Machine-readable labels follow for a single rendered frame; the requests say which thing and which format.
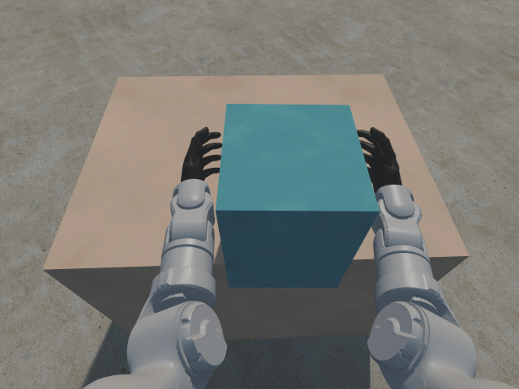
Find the carton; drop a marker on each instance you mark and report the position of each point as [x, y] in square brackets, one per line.
[294, 197]

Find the robot right forearm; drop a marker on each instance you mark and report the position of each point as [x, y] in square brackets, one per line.
[402, 263]

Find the robot right hand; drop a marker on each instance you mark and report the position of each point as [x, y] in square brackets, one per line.
[384, 168]

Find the pedestal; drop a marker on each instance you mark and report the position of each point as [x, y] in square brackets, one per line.
[109, 244]

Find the right robot upper arm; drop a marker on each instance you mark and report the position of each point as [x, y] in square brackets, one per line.
[416, 349]

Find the robot left forearm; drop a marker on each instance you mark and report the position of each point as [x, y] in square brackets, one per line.
[188, 251]

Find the left robot upper arm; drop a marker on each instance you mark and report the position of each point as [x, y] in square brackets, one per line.
[176, 348]

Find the robot left hand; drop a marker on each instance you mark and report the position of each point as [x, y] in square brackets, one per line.
[194, 161]

